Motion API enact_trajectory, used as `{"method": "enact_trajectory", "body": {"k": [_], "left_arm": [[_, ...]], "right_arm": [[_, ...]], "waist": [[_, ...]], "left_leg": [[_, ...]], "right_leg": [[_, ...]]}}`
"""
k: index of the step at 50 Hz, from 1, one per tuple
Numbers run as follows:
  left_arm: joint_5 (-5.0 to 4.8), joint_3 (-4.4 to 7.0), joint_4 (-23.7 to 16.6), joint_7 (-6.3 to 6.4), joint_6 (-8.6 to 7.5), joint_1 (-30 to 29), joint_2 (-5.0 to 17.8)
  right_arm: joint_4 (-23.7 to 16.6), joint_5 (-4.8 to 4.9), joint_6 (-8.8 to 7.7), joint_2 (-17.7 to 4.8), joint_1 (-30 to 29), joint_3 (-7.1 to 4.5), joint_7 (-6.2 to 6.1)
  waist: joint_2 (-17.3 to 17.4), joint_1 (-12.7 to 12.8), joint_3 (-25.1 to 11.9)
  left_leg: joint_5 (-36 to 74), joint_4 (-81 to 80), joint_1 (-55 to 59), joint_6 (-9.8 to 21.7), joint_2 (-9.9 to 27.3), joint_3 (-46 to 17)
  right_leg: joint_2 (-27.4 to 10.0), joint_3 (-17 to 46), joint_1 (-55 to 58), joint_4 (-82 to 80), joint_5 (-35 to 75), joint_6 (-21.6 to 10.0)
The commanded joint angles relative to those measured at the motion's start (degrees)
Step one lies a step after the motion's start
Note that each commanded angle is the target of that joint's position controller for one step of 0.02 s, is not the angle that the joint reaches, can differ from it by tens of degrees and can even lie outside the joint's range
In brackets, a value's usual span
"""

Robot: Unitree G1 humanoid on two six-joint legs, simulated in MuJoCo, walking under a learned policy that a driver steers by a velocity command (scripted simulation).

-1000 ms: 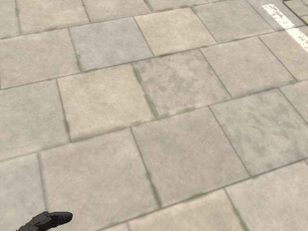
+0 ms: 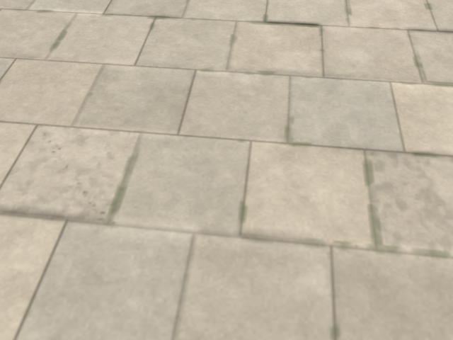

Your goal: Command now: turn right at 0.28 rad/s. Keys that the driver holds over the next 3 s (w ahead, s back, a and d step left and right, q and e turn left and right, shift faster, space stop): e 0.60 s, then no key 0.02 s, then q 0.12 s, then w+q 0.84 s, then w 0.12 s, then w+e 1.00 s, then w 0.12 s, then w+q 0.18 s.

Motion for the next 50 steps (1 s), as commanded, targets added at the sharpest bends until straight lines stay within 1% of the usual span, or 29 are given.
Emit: {"method": "enact_trajectory", "body": {"k": [1,4,6,7,8,9,10,11,12,16,19,21,22,23,24,25,26,27,28,33,37,38,41,45,46,47,48,49,50], "left_arm": [[-0.34,2.56,-5.44,0.55,-1.28,-4.87,10.36],[-0.58,2.8,-6.37,1.22,-0.83,-3.84,10.26],[-0.82,2.76,-7.73,1.46,-0.3,-4.54,9.45],[-0.94,2.6,-8.43,1.46,-0.13,-4.65,8.5],[-0.89,2.4,-8.82,1.33,0.12,-3.89,7.47],[-0.49,2.57,-9.15,1.1,0.33,-3.18,7.34],[-0.35,3.37,-9.59,0.88,0.64,-4.08,8.94],[-0.86,3.89,-9.4,0.73,1.13,-3.38,9.16],[-1.15,3.55,-9.19,0.65,1.67,-2.63,7.75],[-1.04,2.2,-10.9,-0.61,2.21,-4.51,4.71],[-1.23,2.88,-11.89,-1.51,2.47,-3.05,6.1],[-0.84,3.9,-10.61,-1.09,2.73,1.72,7.24],[-0.78,5.37,-10.81,-0.31,2.48,4.07,11.89],[0.95,6.51,-13.05,0.25,1.6,4.1,19.37],[2.56,5.72,-13.04,-0.41,0.07,6.05,16.69],[2.33,4.91,-12.63,-0.41,-0.98,3.73,15.08],[0.95,4.61,-12.55,0.07,-1.28,0.93,13.36],[-0.22,3.95,-12.89,0.63,-0.99,-1.68,11.45],[-0.44,3.53,-13.14,1.09,-0.62,-3.06,10.82],[0.36,2.59,-12.69,2.3,-0.19,-1.9,8.63],[1.72,1.07,-10.88,1.84,-0.44,-1.99,5.53],[1.9,1.02,-10.07,1.48,-0.54,-0.64,5.82],[1.18,2.35,-8.84,0.83,-0.67,1.24,11.02],[-0.21,1.92,-8.09,1.19,-1.58,0.52,9.68],[0.03,1.46,-8.64,1.13,-2.14,-1.22,7.94],[0.55,0.77,-10.78,0.92,-3.05,-4.67,5.03],[0.78,0.76,-12.89,0.69,-4.5,-7.14,4.14],[-0.05,1.48,-13.89,0.51,-5.66,-9.78,6.81],[-1.11,1.92,-13.79,-0.08,-6.51,-9.41,7.66]], "right_arm": [[-3.97,0.51,0.17,-8.44,0.79,-3.88,-1.35],[-4.32,0.81,0.47,-6.95,1.74,-4.41,-0.94],[-4.01,0.87,0.34,-7.6,3.31,-5.17,-0.63],[-3.8,0.79,0.38,-8.76,4.44,-5.68,-0.6],[-3.72,0.62,0.38,-10.29,5.52,-6.11,-0.63],[-4.29,0.36,0.06,-10.65,4.68,-6.1,-0.79],[-4.87,0.09,-0.55,-9.93,5.22,-5.61,-0.99],[-5.2,0.22,-0.97,-9.73,3.53,-5.39,-1.17],[-5.24,0.84,-1.19,-10.29,0.92,-5.58,-1.2],[-4.4,1.24,-0.33,-12.08,0.01,-6.34,-1.46],[-3.47,2.47,0.06,-13.16,1.65,-6.79,-1.13],[-2.23,3.34,-0.03,-11.56,3.44,-6.44,-0.7],[-1.84,1.93,-0.16,-9.11,5.73,-5.82,-0.37],[-6.28,-0.73,-0.27,-6.18,1.91,-4.27,-0.54],[-6.61,0.61,-0.47,-9.29,-3.08,-5.09,-1.02],[-6.21,1.94,-0.25,-10.25,-3.3,-5.38,-1.22],[-5.01,1.65,-0.03,-10.47,-2.2,-5.64,-1.69],[-4.3,1.0,0.19,-10.97,-1.83,-5.92,-2.2],[-3.87,0.73,0.25,-10.88,-0.96,-6.04,-2.22],[-1.75,1.65,0.2,-7.23,0.6,-4.58,-1.36],[-1.21,1.87,0.28,-5.41,-0.77,-3.36,-0.32],[-1.05,2.13,0.23,-5.89,-0.58,-3.31,-0.01],[-1.84,3.26,-0.48,-8.61,-1.87,-3.64,0.42],[1.03,3.24,-2.76,-6.62,3.46,-2.95,1.13],[2.21,3.16,-3.2,-7.18,6.75,-3.14,1.15],[3.33,3.05,-3.6,-10.48,11.06,-4.07,1.06],[4.65,3.43,-3.98,-14.5,15.48,-5.59,1.51],[4.39,2.86,-4.44,-13.64,17.88,-5.36,1.78],[4.37,2.45,-5.0,-12.26,18.09,-4.96,1.64]], "waist": [[-10.93,-2.33,-3.8],[-9.11,-2.03,-4.86],[-4.57,-2.26,-5.0],[0.39,-2.2,-4.8],[6.73,-2.12,-4.66],[11.69,-1.97,-5.27],[9.0,-2.81,-5.24],[4.85,-1.58,-4.78],[3.46,-0.32,-3.57],[7.32,-1.9,-4.41],[8.37,-1.8,-6.87],[5.87,-0.05,-7.56],[-4.36,-0.28,-7.31],[-20.34,-0.38,-7.13],[-12.03,4.47,-12.0],[-9.26,2.36,-8.67],[-6.66,0.54,-6.42],[-5.88,-0.51,-5.42],[-6.47,-1.58,-5.62],[-6.4,-1.33,-8.78],[-8.9,0.16,-7.31],[-9.08,0.98,-7.02],[-10.08,2.51,-0.76],[-6.06,-0.61,0.65],[-4.87,-2.05,-0.09],[1.63,-3.26,-1.28],[12.42,-3.78,-0.59],[13.54,-6.52,2.09],[10.72,-5.87,2.87]], "left_leg": [[5.03,2.15,3.06,-0.42,0.99,0.75],[4.48,1.46,3.93,0.67,1.44,1.05],[6.27,-1.8,6.54,2.22,4.24,-0.56],[8.11,-5.22,8.27,4.28,7.86,-4.03],[13.15,-9.42,9.9,8.35,15.03,-11.08],[20.96,-11.7,10.14,13.63,23.26,-17.49],[27.8,-12.45,9.84,17.21,27.42,-20.09],[29.11,-12.04,9.1,16.88,26.85,-17.31],[26.86,-12.05,8.15,14.38,24.15,-12.31],[26.18,-10.56,5.75,10.54,18.07,0.64],[25.13,-6.92,7.63,9.32,19.77,2.25],[17.15,0.38,3.12,4.71,17.82,6.27],[4.73,12.65,-7.41,-0.46,13.48,11.21],[-23.68,29.11,-25.86,-5.96,4.29,9.82],[-25.33,38.49,-26.02,-5.97,3.34,-0.76],[-20.39,40.24,-26.81,-5.21,4.2,-2.24],[-14.9,38.41,-27.0,-4.89,5.09,-2.49],[-10.6,36.09,-26.54,-5.11,5.61,-2.94],[-7.57,35.56,-23.24,-5.49,5.03,-2.6],[-1.36,25.8,-18.38,-6.75,4.19,-1.63],[-1.15,12.3,-6.89,-6.33,6.33,-0.59],[-1.51,9.98,-4.77,-5.92,5.99,0.44],[-5.9,6.5,-6.71,-3.18,3.82,3.18],[-3.05,-5.8,1.07,2.47,3.01,4.02],[-2.82,-6.86,5.94,4.33,4.53,1.01],[-7.32,-9.13,10.41,8.11,9.82,-8.85],[-11.81,-15.53,14.94,13.82,17.24,-25.07],[-9.87,-20.12,19.03,18.28,22.49,-35.92],[-6.39,-19.82,22.34,18.19,22.57,-35.18]], "right_leg": [[-8.61,14.37,-2.02,-7.88,18.34,-8.37],[-7.34,15.58,-3.52,-6.01,15.54,-8.32],[-4.29,12.71,-7.48,-1.75,12.01,-6.13],[-1.47,8.94,-10.93,3.25,8.42,-3.98],[1.67,3.97,-14.77,10.33,2.83,-1.66],[1.91,0.19,-17.53,20.31,-12.77,-0.09],[-0.03,1.46,-20.28,31.83,-19.73,0.86],[-1.24,2.61,-21.09,36.58,-19.01,1.3],[-2.76,2.6,-21.07,34.25,-15.65,1.63],[-2.33,-3.55,-12.14,20.59,-8.67,2.13],[-0.25,-6.83,-6.13,8.91,-3.92,0.54],[2.79,-7.81,3.85,-3.08,5.37,-2.32],[-3.21,3.06,13.09,-6.97,22.11,-5.75],[-20.62,29.7,17.47,-9.51,39.7,-18.5],[-22.8,31.95,15.09,-11.7,35.57,-24.4],[-19.69,26.22,12.57,-11.88,30.62,-21.85],[-16.02,21.9,10.81,-11.49,25.67,-18.15],[-13.82,19.53,9.36,-11.22,24.45,-15.66],[-11.89,17.37,6.58,-11.26,26.31,-14.73],[-9.77,13.64,8.63,-10.96,25.67,-14.11],[-8.95,11.17,3.49,-12.25,16.76,-13.86],[-8.99,11.69,2.59,-13.89,7.56,-14.12],[-11.45,17.78,1.12,-18.19,-16.23,-14.88],[-10.83,15.93,-0.25,-15.23,-18.89,-12.71],[-8.9,12.82,-3.31,-11.18,-15.25,-11.12],[-3.55,5.43,-9.59,-1.79,-10.87,-7.78],[4.58,-5.06,-18.71,11.36,-9.35,-3.35],[4.32,-1.42,-29.0,19.73,-17.54,-2.27],[2.41,1.1,-33.9,25.12,-17.52,-2.43]]}}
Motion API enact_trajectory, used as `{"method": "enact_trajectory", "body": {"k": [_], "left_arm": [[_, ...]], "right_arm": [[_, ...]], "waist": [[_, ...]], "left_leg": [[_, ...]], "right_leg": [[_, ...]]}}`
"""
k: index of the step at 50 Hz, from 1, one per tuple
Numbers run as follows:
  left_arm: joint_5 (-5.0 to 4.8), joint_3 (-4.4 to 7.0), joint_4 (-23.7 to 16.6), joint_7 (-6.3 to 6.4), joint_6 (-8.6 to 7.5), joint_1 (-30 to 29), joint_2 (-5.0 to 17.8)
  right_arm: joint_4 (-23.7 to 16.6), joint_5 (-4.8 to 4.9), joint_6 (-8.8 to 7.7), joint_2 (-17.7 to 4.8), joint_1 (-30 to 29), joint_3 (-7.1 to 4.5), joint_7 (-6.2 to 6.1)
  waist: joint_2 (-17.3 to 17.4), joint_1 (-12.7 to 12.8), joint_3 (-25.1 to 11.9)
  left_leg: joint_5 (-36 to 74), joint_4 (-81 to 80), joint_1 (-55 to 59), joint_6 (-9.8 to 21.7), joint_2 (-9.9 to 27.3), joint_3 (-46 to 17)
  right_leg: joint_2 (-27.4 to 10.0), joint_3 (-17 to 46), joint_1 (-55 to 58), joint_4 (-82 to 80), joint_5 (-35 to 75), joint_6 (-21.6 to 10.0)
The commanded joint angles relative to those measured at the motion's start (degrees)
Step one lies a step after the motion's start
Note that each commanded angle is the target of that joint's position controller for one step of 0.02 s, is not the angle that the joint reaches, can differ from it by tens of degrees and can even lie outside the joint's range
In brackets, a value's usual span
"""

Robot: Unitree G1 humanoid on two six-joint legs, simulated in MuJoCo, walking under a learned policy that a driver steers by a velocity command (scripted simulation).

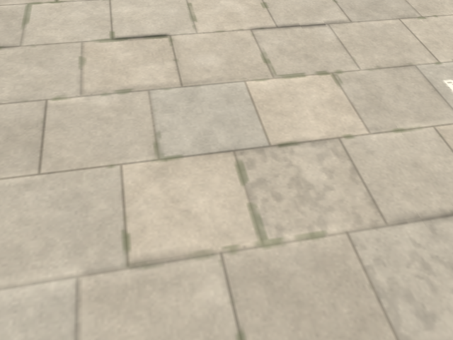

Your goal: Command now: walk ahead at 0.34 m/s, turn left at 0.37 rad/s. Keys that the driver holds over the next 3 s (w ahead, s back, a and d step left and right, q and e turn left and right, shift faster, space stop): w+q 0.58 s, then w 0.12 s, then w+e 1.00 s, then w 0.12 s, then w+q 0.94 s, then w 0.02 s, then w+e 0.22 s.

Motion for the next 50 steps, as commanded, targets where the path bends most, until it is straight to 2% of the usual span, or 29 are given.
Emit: {"method": "enact_trajectory", "body": {"k": [1,3,5,7,8,12,14,15,16,17,18,19,20,21,23,26,29,33,36,38,39,40,41,42,43,44,46,48,50], "left_arm": [[-1.07,2.07,-8.36,-1.01,-4.25,-10.43,6.66],[0.1,2.19,-8.56,-1.86,-4.86,-12.15,6.54],[0.19,1.52,-8.52,-2.72,-4.99,-12.86,4.26],[0.25,0.79,-8.41,-3.22,-4.86,-14.22,2.18],[0.09,0.75,-8.6,-3.25,-4.79,-15.02,2.18],[-1.08,2.45,-8.45,-2.33,-4.54,-11.84,6.54],[-1.04,3.92,-6.78,-1.38,-4.55,-4.6,8.87],[-0.75,4.9,-5.54,-0.78,-4.66,2.61,10.77],[0.24,5.62,-4.81,-0.15,-4.21,12.5,14.93],[1.8,5.64,-3.87,-1.11,-3.98,12.11,17.51],[1.11,4.25,-4.83,-1.18,-4.07,7.92,11.27],[0.36,3.51,-4.8,-0.84,-3.85,5.0,8.43],[0.64,3.09,-4.42,-0.81,-3.75,3.01,7.17],[1.1,2.82,-3.76,-0.72,-3.69,1.81,5.87],[1.28,2.75,-2.7,-0.31,-4.35,1.26,5.13],[0.68,3.35,-0.58,-0.21,-5.09,2.55,6.63],[0.78,3.68,0.66,-0.05,-4.67,2.49,8.09],[-0.11,3.77,3.13,-0.12,-3.89,6.02,9.73],[-1.42,3.97,5.53,-0.38,-2.85,9.55,11.18],[-1.93,3.97,6.69,-0.37,-1.92,10.16,12.61],[-1.95,3.92,7.12,-0.28,-1.45,9.77,13.39],[-1.9,3.38,7.3,-0.05,-1.21,9.29,12.77],[-0.59,1.94,5.89,0.04,-1.64,9.17,9.7],[-0.07,-0.35,4.23,-0.52,-2.52,15.95,1.78],[-1.9,1.32,5.12,-0.67,-3.41,11.34,8.74],[-3.21,2.12,2.94,-0.69,-3.53,6.75,10.36],[-1.55,2.05,2.71,-0.21,-3.16,4.45,8.47],[-1.71,2.11,4.11,-0.18,-1.3,8.03,6.63],[-1.65,1.89,4.08,-0.07,0.07,7.98,4.7]], "right_arm": [[-1.68,-0.3,-1.95,-10.5,8.03,-3.05,-0.16],[-2.03,0.19,-1.33,-9.57,7.77,-2.81,-0.76],[-2.75,0.32,-0.07,-8.5,6.31,-2.46,-1.45],[-3.57,0.34,0.63,-9.67,4.89,-2.79,-2.03],[-3.85,0.31,0.81,-10.78,4.82,-3.14,-2.15],[-4.24,0.86,0.57,-12.48,4.55,-3.89,-2.0],[-4.81,0.5,0.48,-10.86,3.53,-3.49,-1.74],[-5.49,-0.13,0.37,-8.38,3.17,-2.75,-1.47],[-7.23,-2.05,0.38,-2.93,5.06,-0.99,-1.47],[-8.98,1.47,-0.31,-1.2,12.06,-0.43,-1.57],[-6.85,2.73,-0.09,-7.84,9.53,-1.96,-1.7],[-7.5,2.01,0.2,-9.92,3.9,-2.48,-1.44],[-7.23,1.05,0.47,-9.04,1.8,-2.37,-1.43],[-7.61,0.51,0.56,-8.32,0.42,-2.47,-1.15],[-7.74,0.83,1.13,-6.67,0.08,-2.26,-0.47],[-9.38,0.31,1.72,-4.93,-3.62,-1.58,-0.26],[-10.36,0.18,1.33,-4.61,-6.96,-1.08,0.47],[-12.3,0.08,0.17,-2.79,-15.06,0.21,1.81],[-14.4,0.22,-0.3,-3.36,-19.37,0.28,2.66],[-14.74,-0.24,-0.58,-5.27,-17.86,-0.58,2.84],[-13.51,-0.46,-0.61,-7.29,-12.53,-1.66,2.62],[-10.64,-0.45,-0.53,-9.96,-2.99,-3.19,2.06],[-8.47,-1.03,0.0,-14.25,7.28,-4.62,0.95],[-8.51,-1.97,-0.03,-18.59,7.44,-4.77,0.46],[-9.43,-2.07,-0.41,-13.38,7.69,-3.61,0.54],[-8.34,-1.8,-0.72,-10.99,4.76,-2.75,0.6],[-7.35,-1.43,-1.46,-7.47,-1.26,-1.9,0.96],[-6.9,-1.9,-2.73,-5.32,-4.28,-1.63,1.1],[-5.5,-1.84,-3.81,-5.57,-5.34,-1.95,0.9]], "waist": [[11.33,-3.5,4.94],[8.15,-3.4,4.02],[8.32,-2.63,3.71],[9.47,-2.82,4.16],[9.99,-3.08,4.62],[11.66,-0.65,4.62],[10.9,3.51,1.6],[8.99,7.02,-3.38],[-3.0,9.09,-14.48],[-23.45,3.71,-17.06],[-12.44,3.98,-8.61],[-6.46,4.19,-2.1],[-1.55,3.12,0.33],[-1.74,2.29,1.97],[-4.08,1.41,2.23],[-1.24,1.5,4.29],[-0.4,2.06,4.96],[0.98,5.09,7.19],[0.69,5.52,8.39],[-1.32,2.8,5.93],[-2.4,-0.92,2.06],[-2.16,-6.18,-3.47],[1.76,-10.27,-11.61],[16.03,-4.19,-20.4],[10.3,-8.08,-22.07],[10.09,-6.96,-12.0],[7.37,-2.68,-3.69],[8.1,0.51,-2.09],[6.61,1.76,0.62]], "left_leg": [[0.63,-17.53,22.28,15.79,19.18,-33.2],[10.81,-17.02,23.65,13.36,16.3,-26.66],[14.53,-17.99,17.62,11.63,12.66,-20.73],[14.16,-18.3,9.36,10.1,9.91,-16.36],[13.07,-18.42,5.56,9.53,9.42,-15.63],[10.28,-17.0,0.05,6.87,11.75,-19.36],[17.75,-8.76,-1.1,4.47,9.46,-18.28],[19.12,2.8,-4.74,2.42,5.8,-15.63],[2.68,22.44,-12.28,0.06,0.69,-10.67],[-15.54,38.0,-27.36,-1.73,-3.44,-9.38],[-10.11,45.2,-32.05,-1.93,1.16,-10.28],[-4.52,45.22,-32.6,-1.46,3.47,-7.68],[-0.42,43.63,-29.71,-1.31,5.72,-6.96],[2.01,41.2,-28.24,-1.2,7.11,-7.16],[4.45,39.19,-25.61,-1.28,8.32,-6.16],[6.93,34.4,-29.58,-2.16,8.65,-5.93],[14.2,25.4,-30.61,-2.89,8.57,-4.93],[20.29,11.36,-26.08,-1.65,6.58,-0.5],[16.87,4.96,-24.97,0.34,5.2,1.25],[11.59,1.94,-19.37,2.34,2.62,3.54],[11.36,0.06,-11.17,3.66,0.73,4.79],[15.19,-2.24,3.07,5.26,-0.54,5.54],[17.92,1.18,22.67,8.13,8.84,-4.68],[7.7,-4.65,37.12,16.15,25.06,-33.56],[5.2,-10.2,34.26,15.83,25.72,-38.53],[8.76,-11.15,27.66,13.25,23.52,-27.71],[15.35,-14.33,14.17,10.67,18.68,-15.6],[16.82,-19.05,7.04,10.15,16.84,-9.48],[19.68,-22.12,3.75,10.37,16.86,-4.93]], "right_leg": [[-2.2,3.48,-33.65,15.33,-3.12,0.71],[-3.67,2.65,-34.61,12.35,4.26,1.33],[-2.68,0.52,-27.48,4.67,9.15,3.03],[-1.04,-1.15,-18.27,-2.49,15.29,4.16],[-0.41,-1.41,-14.06,-5.72,17.83,4.43],[-0.93,1.15,-1.67,-11.72,22.41,3.89],[-0.77,0.32,8.09,-14.39,20.65,1.96],[-4.09,2.79,18.19,-14.71,19.85,0.0],[-16.52,17.22,32.92,-15.94,10.4,-3.79],[-26.81,48.07,37.88,-29.2,-5.9,-11.56],[-25.64,45.41,31.08,-31.58,-14.63,-10.71],[-23.91,34.51,24.03,-30.83,-8.16,-9.11],[-21.04,26.21,18.08,-30.45,2.05,-8.29],[-18.61,20.35,14.51,-31.2,8.35,-7.96],[-16.79,12.9,11.7,-33.31,14.73,-7.77],[-17.98,7.56,11.92,-35.36,21.75,-9.32],[-17.52,1.56,13.74,-36.0,26.58,-9.22],[-16.48,-3.96,14.35,-36.53,28.84,-8.29],[-18.49,-3.98,19.37,-35.04,33.37,-8.07],[-19.1,-3.54,22.71,-29.36,49.78,-7.49],[-18.21,-4.29,22.74,-22.41,59.24,-6.54],[-15.83,-6.05,18.0,-11.65,61.6,-4.84],[-12.93,-6.15,3.94,5.45,43.9,-2.5],[-2.23,-2.23,-15.62,25.73,-4.54,1.08],[-2.52,7.33,-19.38,32.29,-6.49,1.07],[-5.14,6.1,-23.93,32.83,-2.12,0.94],[-9.44,4.62,-21.36,27.23,6.39,1.34],[-10.89,5.19,-15.19,25.67,11.11,1.98],[-11.11,5.47,-15.49,23.74,12.88,2.82]]}}
Over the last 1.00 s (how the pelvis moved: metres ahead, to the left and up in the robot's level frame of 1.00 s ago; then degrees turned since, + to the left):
0.04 -0.05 0.00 -17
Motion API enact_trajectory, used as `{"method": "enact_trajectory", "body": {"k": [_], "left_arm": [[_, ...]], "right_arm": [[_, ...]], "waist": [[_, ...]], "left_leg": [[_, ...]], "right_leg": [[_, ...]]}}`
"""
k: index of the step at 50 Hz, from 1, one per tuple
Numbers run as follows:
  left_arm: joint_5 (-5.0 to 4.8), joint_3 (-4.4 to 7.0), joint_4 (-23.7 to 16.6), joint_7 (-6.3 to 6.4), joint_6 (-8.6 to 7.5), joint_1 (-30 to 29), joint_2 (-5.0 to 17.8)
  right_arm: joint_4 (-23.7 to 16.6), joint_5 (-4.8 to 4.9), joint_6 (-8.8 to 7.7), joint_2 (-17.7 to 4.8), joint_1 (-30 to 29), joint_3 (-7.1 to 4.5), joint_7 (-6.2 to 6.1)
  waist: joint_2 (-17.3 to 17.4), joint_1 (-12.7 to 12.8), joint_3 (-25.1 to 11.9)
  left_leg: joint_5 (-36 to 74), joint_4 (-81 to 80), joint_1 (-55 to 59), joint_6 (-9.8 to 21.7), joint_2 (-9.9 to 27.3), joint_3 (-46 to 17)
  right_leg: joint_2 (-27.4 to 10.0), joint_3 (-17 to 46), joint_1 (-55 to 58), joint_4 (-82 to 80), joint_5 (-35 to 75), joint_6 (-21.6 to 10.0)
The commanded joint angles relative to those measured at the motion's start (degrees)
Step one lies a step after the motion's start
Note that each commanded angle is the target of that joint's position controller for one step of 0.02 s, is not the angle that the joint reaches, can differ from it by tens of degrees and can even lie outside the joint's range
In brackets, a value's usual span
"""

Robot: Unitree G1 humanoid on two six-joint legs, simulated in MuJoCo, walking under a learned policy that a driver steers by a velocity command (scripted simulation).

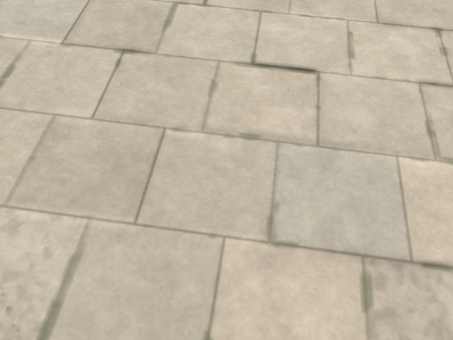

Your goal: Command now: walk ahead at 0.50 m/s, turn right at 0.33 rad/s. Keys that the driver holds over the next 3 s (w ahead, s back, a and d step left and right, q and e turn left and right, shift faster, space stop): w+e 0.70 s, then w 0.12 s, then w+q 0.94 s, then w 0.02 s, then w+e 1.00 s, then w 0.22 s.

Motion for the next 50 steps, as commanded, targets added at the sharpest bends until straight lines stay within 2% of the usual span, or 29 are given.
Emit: {"method": "enact_trajectory", "body": {"k": [1,3,7,12,15,16,17,18,19,20,21,22,23,24,25,27,32,35,37,40,41,42,43,44,45,46,47,48,50], "left_arm": [[0.19,0.8,-2.87,0.33,1.2,2.65,1.94],[0.47,0.76,-3.97,0.27,1.33,-0.24,1.65],[0.92,-0.11,-6.14,-1.32,0.59,-7.18,0.22],[0.97,-0.37,-10.36,-3.0,0.59,-14.69,0.62],[0.96,0.84,-11.49,-3.42,1.04,-11.98,2.82],[0.74,1.97,-10.52,-3.26,1.3,-6.47,4.63],[0.56,3.79,-8.29,-2.62,1.5,2.63,7.54],[0.42,5.77,-6.44,-1.35,2.23,10.77,12.77],[0.36,6.16,-7.62,-1.27,1.44,7.6,18.27],[0.69,4.67,-9.29,-1.8,0.37,8.58,12.83],[1.07,3.82,-8.75,-1.96,-0.52,6.53,9.8],[0.79,3.29,-9.0,-1.9,-0.92,3.11,8.15],[0.85,2.71,-9.61,-1.7,-0.96,-0.44,6.17],[1.66,2.23,-10.64,-1.34,-1.05,-2.18,5.07],[1.82,2.21,-11.03,-1.09,-1.09,-2.74,5.05],[1.48,2.47,-10.52,-0.38,-1.29,-1.78,6.12],[0.85,2.97,-8.92,1.14,-0.49,2.13,7.93],[0.59,3.11,-7.78,1.34,0.01,5.05,8.3],[0.61,2.81,-7.04,1.53,0.24,6.1,7.21],[1.11,2.82,-6.39,1.59,0.59,5.53,6.89],[1.26,2.43,-6.63,1.4,0.64,4.83,5.85],[1.98,1.46,-7.45,1.16,0.59,4.45,3.74],[1.54,0.3,-7.67,1.12,0.03,12.75,0.21],[0.48,-0.02,-7.39,1.04,-0.56,14.43,1.48],[0.12,1.04,-8.06,0.87,-0.87,7.77,6.43],[0.71,1.08,-9.55,0.83,-1.18,1.27,6.97],[1.8,0.97,-10.68,0.75,-1.72,-2.31,6.15],[2.59,1.09,-10.96,0.68,-2.12,-2.72,5.37],[2.83,0.67,-10.93,0.45,-2.44,-1.33,3.28]], "right_arm": [[-1.91,-0.24,-2.37,-6.05,-1.73,-2.01,-0.43],[-0.62,-0.52,-2.42,-6.62,-1.02,-2.31,-0.97],[0.78,-0.1,-1.78,-8.87,0.2,-2.92,-1.79],[3.32,1.42,0.08,-11.23,4.12,-3.92,-2.04],[3.31,2.16,1.39,-13.59,2.92,-4.53,-2.38],[3.09,2.44,1.92,-14.14,2.17,-4.63,-2.47],[2.81,2.77,2.21,-13.59,1.27,-4.25,-2.55],[1.8,1.35,1.7,-10.75,2.55,-3.08,-2.73],[-1.35,-0.37,0.05,-2.58,7.96,-0.56,-1.98],[-1.97,1.78,-2.08,-7.92,0.95,-1.12,-1.34],[-3.55,3.62,-3.05,-10.15,-3.94,-1.71,-1.06],[-3.39,2.71,-3.56,-9.49,-4.28,-1.43,-1.52],[-2.7,0.98,-3.54,-9.73,-3.96,-1.73,-1.94],[-2.45,0.43,-2.97,-10.03,-2.65,-2.05,-1.88],[-2.48,0.15,-2.34,-9.75,-2.07,-2.1,-1.79],[-2.6,-0.3,-1.27,-8.04,-2.38,-1.65,-1.75],[-5.31,-0.05,-1.13,-4.87,-13.03,-0.11,-1.26],[-6.49,0.91,-1.78,-5.74,-17.41,-0.22,-0.4],[-6.32,1.01,-2.3,-6.99,-17.19,-0.62,0.24],[-5.26,0.86,-2.99,-8.5,-12.79,-1.48,0.47],[-3.87,0.48,-3.23,-9.71,-7.69,-2.3,0.13],[-2.76,-0.26,-3.38,-11.88,0.14,-2.98,-0.15],[-1.31,-0.91,-3.01,-17.0,7.14,-4.28,-0.2],[1.3,0.9,-2.52,-15.01,10.56,-4.14,0.68],[0.44,2.03,-2.3,-10.59,7.04,-2.77,0.68],[-0.42,1.55,-1.69,-8.88,3.48,-2.07,0.56],[-0.62,1.02,-1.24,-8.16,1.48,-1.61,0.55],[-0.8,0.71,-1.17,-7.44,0.5,-1.27,0.42],[-0.71,0.82,-1.05,-7.13,0.54,-1.09,0.1]], "waist": [[6.18,1.26,-3.01],[5.74,0.72,-1.16],[4.66,-1.7,1.0],[4.13,-4.06,3.26],[6.59,-0.88,-0.98],[7.14,2.47,-4.42],[6.13,7.63,-9.21],[-0.67,10.28,-14.02],[-13.87,2.14,-19.38],[-5.52,7.16,-23.85],[-2.92,7.19,-15.22],[1.67,4.39,-10.44],[2.46,2.1,-7.56],[0.97,0.31,-7.07],[0.54,-0.44,-6.77],[0.97,-0.79,-5.78],[-1.58,3.02,-3.35],[-2.45,4.88,-2.97],[-3.05,4.74,-3.31],[-5.22,2.14,-3.51],[-4.77,-0.61,-6.14],[-2.37,-4.18,-13.59],[11.41,-2.52,-22.6],[20.58,-2.93,-22.92],[12.56,-3.98,-13.62],[7.52,-3.99,-8.05],[4.94,-3.04,-3.62],[5.21,-1.56,-2.74],[7.68,-0.03,-4.01]], "left_leg": [[10.6,-16.1,4.91,9.04,16.32,-10.69],[11.97,-16.81,6.05,8.35,15.54,-6.57],[12.6,-17.52,8.11,6.86,14.66,0.21],[16.85,-13.98,17.73,5.8,17.8,3.11],[41.18,-3.98,21.01,3.91,17.93,5.26],[48.77,4.27,20.37,3.06,17.11,6.1],[47.97,16.63,15.41,1.11,14.79,7.61],[27.04,34.64,0.85,-1.93,11.83,7.48],[-24.08,53.71,-24.04,-5.56,-0.8,-0.84],[-23.99,57.93,-30.03,-4.38,-0.33,-12.71],[-18.08,55.86,-33.89,-2.98,2.18,-12.52],[-13.09,50.87,-31.65,-2.4,4.84,-12.37],[-10.23,45.94,-27.78,-2.81,6.53,-12.26],[-8.03,43.72,-23.83,-3.23,7.58,-12.74],[-7.05,41.69,-22.04,-3.99,7.64,-12.41],[-5.05,36.89,-21.18,-5.81,7.2,-10.89],[12.18,14.91,-17.83,-7.84,3.17,-9.37],[15.73,8.06,-14.94,-7.38,1.22,-9.89],[14.92,5.22,-14.95,-6.03,1.57,-10.98],[8.8,3.4,-10.58,-2.7,1.56,-9.87],[8.75,1.29,-3.25,-0.91,0.81,-8.52],[9.08,3.72,9.59,2.55,6.31,-13.3],[3.34,3.19,30.54,12.05,18.14,-35.01],[-13.47,-6.49,34.8,16.34,23.02,-54.5],[-21.22,-8.51,28.38,13.75,21.3,-50.9],[-17.86,-8.95,20.73,11.75,18.49,-43.3],[-10.92,-10.0,13.75,11.45,15.99,-38.0],[-5.11,-10.75,10.05,10.82,13.81,-34.71],[2.8,-11.87,7.49,10.76,10.9,-30.4]], "right_leg": [[-3.09,3.29,-5.56,-1.26,5.33,1.02],[-2.88,3.91,-8.67,-6.66,10.75,1.46],[-1.84,0.03,-7.79,-20.8,20.85,0.74],[-0.79,-3.78,-10.93,-28.82,16.09,-2.29],[3.92,-8.48,-3.32,-29.63,7.77,-5.51],[6.56,-10.01,3.8,-29.97,5.71,-7.05],[9.37,-10.28,17.13,-33.69,8.58,-9.24],[3.1,1.72,34.21,-35.02,10.36,-12.52],[-10.64,36.02,50.62,-42.15,-1.22,-24.01],[-13.43,45.01,52.34,-50.6,-7.32,-24.26],[-12.23,36.92,46.53,-51.76,-3.34,-21.37],[-9.69,29.86,38.21,-51.13,3.14,-19.29],[-7.26,24.05,30.94,-51.19,10.1,-17.88],[-5.75,21.02,26.5,-52.2,15.01,-17.51],[-4.87,19.56,24.11,-53.18,18.28,-17.64],[-3.66,15.71,20.18,-53.89,24.43,-17.73],[1.3,10.38,15.67,-52.9,20.03,-13.46],[0.01,13.74,16.92,-51.24,15.16,-12.45],[-2.01,16.19,21.51,-48.35,13.65,-11.87],[-4.04,18.38,25.42,-43.63,20.41,-10.53],[-1.51,16.84,25.27,-37.95,27.41,-9.28],[1.22,13.61,21.37,-25.76,25.87,-7.54],[9.27,7.63,3.92,-5.3,7.91,-3.02],[11.57,6.76,-9.24,5.34,-15.2,-1.41],[7.43,7.51,-14.49,8.84,-11.72,-1.81],[5.07,4.95,-14.43,7.53,-7.1,-2.05],[3.5,3.56,-13.86,3.93,-4.3,-1.98],[1.83,3.61,-11.29,-0.51,-1.7,-1.83],[1.35,2.32,-7.22,-6.75,-0.54,-0.79]]}}
Over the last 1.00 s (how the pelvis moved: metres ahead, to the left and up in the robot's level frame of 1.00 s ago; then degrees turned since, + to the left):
0.46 0.12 0.01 20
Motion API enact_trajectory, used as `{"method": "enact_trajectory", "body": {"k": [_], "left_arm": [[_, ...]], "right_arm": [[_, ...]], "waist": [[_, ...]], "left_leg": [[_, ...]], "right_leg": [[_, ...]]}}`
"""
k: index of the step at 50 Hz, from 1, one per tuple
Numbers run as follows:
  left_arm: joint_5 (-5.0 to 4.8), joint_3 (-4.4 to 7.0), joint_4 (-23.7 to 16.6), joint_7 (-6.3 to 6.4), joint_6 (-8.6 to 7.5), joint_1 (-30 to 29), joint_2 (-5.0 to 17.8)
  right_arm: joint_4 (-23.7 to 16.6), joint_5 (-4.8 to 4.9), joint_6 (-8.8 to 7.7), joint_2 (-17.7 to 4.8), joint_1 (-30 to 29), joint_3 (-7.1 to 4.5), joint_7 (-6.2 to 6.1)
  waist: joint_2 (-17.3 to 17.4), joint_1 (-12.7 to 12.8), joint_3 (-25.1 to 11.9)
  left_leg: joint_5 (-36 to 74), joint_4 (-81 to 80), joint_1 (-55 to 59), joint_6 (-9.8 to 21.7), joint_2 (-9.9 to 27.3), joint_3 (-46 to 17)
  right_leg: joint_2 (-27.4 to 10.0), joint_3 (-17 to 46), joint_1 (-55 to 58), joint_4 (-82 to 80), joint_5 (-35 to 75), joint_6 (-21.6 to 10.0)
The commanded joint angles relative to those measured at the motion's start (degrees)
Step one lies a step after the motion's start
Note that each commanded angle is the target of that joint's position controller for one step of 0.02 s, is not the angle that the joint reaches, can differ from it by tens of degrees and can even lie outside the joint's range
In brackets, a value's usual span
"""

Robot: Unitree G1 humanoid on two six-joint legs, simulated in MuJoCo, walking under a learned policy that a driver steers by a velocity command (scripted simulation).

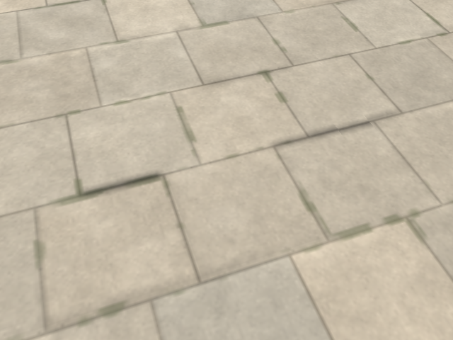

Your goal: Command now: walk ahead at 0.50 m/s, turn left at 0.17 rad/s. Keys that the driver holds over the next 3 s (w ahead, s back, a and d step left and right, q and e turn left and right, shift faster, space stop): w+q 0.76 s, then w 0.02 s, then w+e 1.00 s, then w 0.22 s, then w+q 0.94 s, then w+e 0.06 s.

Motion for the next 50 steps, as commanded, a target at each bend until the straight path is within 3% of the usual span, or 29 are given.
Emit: {"method": "enact_trajectory", "body": {"k": [1,5,9,12,14,15,16,17,18,19,21,23,28,31,35,37,38,39,40,41,42,43,44,45,46,48,50], "left_arm": [[0.82,1.19,-5.36,-0.09,-1.71,-1.39,4.16],[0.69,-0.19,-7.09,-0.44,-2.12,-9.15,1.64],[-0.32,0.2,-8.3,-1.05,-2.83,-14.9,3.09],[-0.71,1.22,-8.46,-1.09,-3.44,-14.18,5.05],[-0.28,2.58,-6.64,-0.46,-3.68,-6.42,7.23],[0.53,3.59,-5.71,0.14,-3.62,2.42,10.61],[0.83,4.67,-4.01,-0.01,-2.45,6.51,14.7],[0.1,3.91,-3.77,-0.39,-2.2,5.98,10.38],[-0.15,3.02,-3.97,-0.34,-2.18,4.09,7.17],[0.17,2.43,-4.06,-0.42,-2.17,1.27,5.69],[0.79,1.81,-3.3,-0.47,-2.19,-1.98,3.65],[0.55,2.13,-2.41,-0.48,-2.66,-2.54,3.89],[0.3,3.27,0.07,-0.14,-2.78,-2.1,7.34],[-0.2,3.6,1.45,0.11,-2.33,-0.48,9.0],[-1.39,4.28,3.34,0.15,-1.25,2.01,11.19],[-1.74,4.79,3.48,0.47,-0.47,2.08,13.0],[-1.91,4.92,3.41,0.69,0.02,1.81,13.59],[-1.78,4.26,3.44,0.91,0.15,2.61,12.21],[0.69,2.22,2.73,0.63,-0.28,5.67,7.19],[0.58,0.25,0.99,-0.4,-1.74,10.04,3.0],[-1.9,1.93,1.6,-1.02,-2.87,4.12,9.69],[-3.45,1.97,-0.14,-1.2,-3.26,-0.89,9.97],[-2.77,1.64,0.11,-0.72,-3.14,-1.83,8.69],[-1.66,1.86,0.82,-0.41,-2.58,-1.47,8.58],[-1.59,1.89,1.74,-0.53,-1.71,0.89,8.17],[-1.56,1.72,3.26,-0.39,-0.11,3.33,6.33],[-1.55,1.61,2.85,-0.06,0.71,1.09,5.28]], "right_arm": [[-3.41,0.4,-0.4,-6.75,-0.14,-1.37,-0.58],[-2.17,1.23,0.45,-10.15,2.17,-2.52,-1.85],[-0.86,1.66,1.66,-10.41,6.53,-2.66,-2.32],[-0.89,1.71,2.36,-10.42,6.71,-2.83,-2.59],[-1.59,1.31,2.47,-7.82,5.71,-2.08,-2.56],[-2.92,0.45,2.17,-4.2,4.99,-0.83,-2.35],[-4.88,1.8,1.53,-1.3,11.36,0.17,-2.45],[-3.94,2.59,1.59,-6.73,10.91,-0.95,-2.69],[-4.22,2.27,1.93,-9.24,6.44,-1.78,-2.67],[-4.35,1.71,2.28,-8.7,4.53,-1.86,-2.66],[-5.29,1.35,2.79,-7.11,2.58,-2.01,-2.09],[-6.16,1.57,3.44,-4.94,1.62,-1.58,-1.6],[-8.75,1.12,3.47,-3.31,-4.0,-0.65,-0.48],[-10.43,1.12,3.05,-2.89,-9.65,-0.18,0.58],[-13.17,1.27,3.27,-4.17,-14.22,-0.53,1.64],[-13.49,0.91,3.65,-6.19,-11.9,-1.59,1.75],[-12.35,0.84,3.89,-8.11,-6.27,-2.76,1.59],[-9.77,1.05,4.2,-10.91,3.15,-4.51,0.84],[-8.17,1.3,4.73,-15.12,10.45,-5.6,-0.54],[-9.53,1.51,4.01,-17.73,7.92,-5.09,-0.43],[-9.66,0.82,3.43,-12.3,8.47,-3.68,0.03],[-8.96,0.23,2.79,-10.99,6.42,-3.09,0.08],[-8.42,0.18,2.25,-9.64,2.86,-2.55,0.13],[-8.26,-0.17,1.76,-7.37,-0.16,-1.92,0.07],[-8.2,-0.69,1.29,-6.7,-1.68,-1.64,0.02],[-7.01,-0.75,0.09,-6.39,-2.59,-1.7,0.02],[-5.46,-1.15,-0.71,-6.93,-2.12,-2.01,-0.27]], "waist": [[7.59,0.99,-2.25],[6.85,-1.2,-1.46],[6.91,-3.14,-1.3],[8.04,-1.19,-1.62],[7.68,3.27,-5.06],[1.43,7.22,-12.04],[-15.57,4.77,-18.03],[-11.85,5.33,-13.51],[-6.89,6.01,-7.23],[-3.71,4.83,-4.21],[-4.59,2.64,-0.71],[-4.97,1.94,-0.08],[-1.96,2.57,0.55],[-1.15,4.5,1.71],[-1.33,4.78,2.8],[-2.99,2.35,-0.07],[-2.99,-1.21,-3.5],[-1.27,-5.99,-8.43],[9.47,-7.06,-14.21],[19.25,-2.05,-23.46],[8.72,-6.36,-22.38],[7.7,-6.03,-13.82],[3.3,-3.31,-8.7],[4.16,-1.29,-6.27],[6.02,0.54,-5.38],[5.56,1.99,-4.41],[4.35,1.67,-1.68]], "left_leg": [[4.64,-13.01,9.04,11.36,13.84,-19.9],[7.58,-13.33,3.68,10.41,11.71,-14.54],[4.42,-10.76,3.91,8.85,12.0,-16.64],[1.12,-6.7,5.32,7.01,12.75,-20.65],[1.85,1.8,1.82,4.18,9.09,-19.11],[-4.73,17.51,-4.75,1.88,5.51,-14.2],[-24.17,33.55,-21.56,-0.85,-0.47,-6.45],[-23.89,42.49,-28.88,-1.68,3.75,-6.98],[-18.71,45.61,-30.55,-1.96,5.5,-6.94],[-14.53,45.56,-28.93,-2.51,7.06,-5.9],[-9.87,42.77,-26.1,-3.04,9.68,-5.44],[-7.63,40.79,-24.56,-3.65,10.53,-4.09],[3.53,27.43,-24.24,-4.5,11.06,-2.56],[9.69,18.38,-21.26,-3.32,10.02,0.18],[5.55,12.44,-19.92,-0.4,8.48,2.8],[-0.36,11.49,-13.43,2.01,4.87,6.11],[-1.17,9.94,-5.43,3.66,2.34,7.64],[1.85,7.21,9.74,5.87,0.46,6.85],[4.86,7.18,28.26,9.64,11.92,-9.69],[-8.09,-3.03,40.89,20.42,25.5,-42.08],[-11.56,-6.77,38.16,17.42,25.52,-39.9],[-7.4,-6.89,30.48,15.0,23.69,-30.55],[-0.92,-7.43,21.53,13.0,21.39,-23.3],[4.18,-8.51,15.54,11.89,19.12,-17.9],[6.47,-10.46,11.08,11.31,17.99,-14.67],[9.67,-13.86,7.27,11.56,17.38,-9.84],[12.23,-15.99,6.49,10.89,17.03,-5.15]], "right_leg": [[-4.01,1.14,-10.08,-7.9,2.03,1.53],[-1.95,-0.52,-3.95,-24.84,13.22,3.86],[0.44,0.49,1.24,-33.36,20.54,4.43],[0.5,1.12,6.75,-37.67,17.77,2.79],[-1.94,1.66,19.48,-40.59,15.82,-0.14],[-11.73,10.7,32.3,-40.36,11.99,-3.9],[-23.61,33.28,45.49,-44.97,-0.28,-12.24],[-24.24,38.76,42.54,-47.72,-10.66,-12.75],[-21.78,31.12,37.11,-48.28,-8.13,-10.87],[-19.15,24.09,31.72,-49.25,-0.7,-9.66],[-15.65,14.79,24.28,-51.91,9.31,-8.74],[-14.55,9.06,21.12,-54.23,14.98,-9.0],[-14.25,-1.25,21.23,-56.08,24.3,-9.35],[-13.98,-6.1,21.96,-56.0,25.13,-7.99],[-16.07,-9.43,27.91,-52.91,31.1,-6.07],[-16.01,-11.89,29.96,-45.16,49.28,-4.76],[-15.11,-13.5,29.07,-36.47,56.73,-3.8],[-13.23,-14.77,22.24,-24.27,55.13,-2.12],[-10.03,-14.83,5.67,-5.65,23.11,0.06],[0.31,-6.48,-12.81,12.02,-13.28,2.28],[-2.61,1.33,-17.37,15.24,-10.79,1.33],[-4.58,0.25,-19.53,13.82,-6.88,0.35],[-7.42,0.01,-17.3,9.22,-2.17,0.32],[-9.07,0.48,-14.16,5.33,0.8,0.61],[-9.99,1.06,-10.22,4.14,3.29,0.92],[-9.77,0.98,-7.91,2.26,6.06,1.95],[-9.09,2.43,-10.98,-1.52,10.65,2.86]]}}
Over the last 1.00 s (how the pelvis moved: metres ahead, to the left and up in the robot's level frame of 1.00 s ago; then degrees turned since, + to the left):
0.57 -0.13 0.00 -27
